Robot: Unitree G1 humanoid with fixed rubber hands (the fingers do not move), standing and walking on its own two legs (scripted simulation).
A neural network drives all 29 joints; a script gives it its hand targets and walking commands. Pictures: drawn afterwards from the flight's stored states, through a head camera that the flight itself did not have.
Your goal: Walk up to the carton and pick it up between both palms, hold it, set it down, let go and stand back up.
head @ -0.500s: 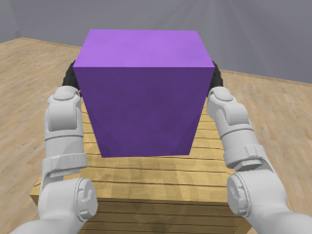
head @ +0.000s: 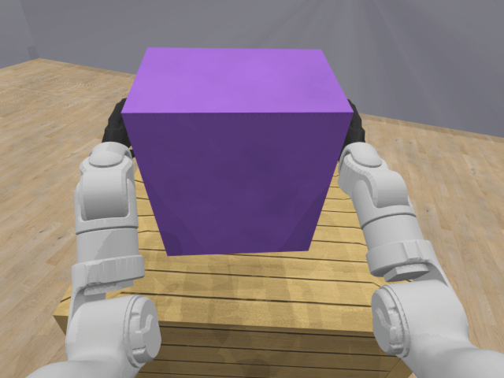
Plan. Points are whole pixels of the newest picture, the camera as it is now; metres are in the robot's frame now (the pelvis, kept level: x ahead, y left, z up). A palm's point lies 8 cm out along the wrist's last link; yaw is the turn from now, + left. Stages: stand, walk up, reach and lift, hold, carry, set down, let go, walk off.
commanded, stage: set down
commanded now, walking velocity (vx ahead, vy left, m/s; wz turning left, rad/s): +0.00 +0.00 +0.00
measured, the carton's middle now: (237, 161) +0.38 +0.00 +0.21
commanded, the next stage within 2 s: none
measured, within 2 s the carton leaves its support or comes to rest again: neither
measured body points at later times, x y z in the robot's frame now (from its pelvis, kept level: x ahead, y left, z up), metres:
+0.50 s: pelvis +0.00 +0.01 +0.00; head -0.09 +0.02 +0.44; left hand +0.38 +0.17 +0.24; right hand +0.36 -0.18 +0.26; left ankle +0.00 +0.12 -0.75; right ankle +0.02 -0.12 -0.75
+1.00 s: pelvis +0.01 +0.01 +0.00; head -0.03 +0.02 +0.45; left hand +0.41 +0.12 +0.19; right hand +0.35 -0.22 +0.18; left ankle +0.00 +0.12 -0.75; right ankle +0.02 -0.12 -0.75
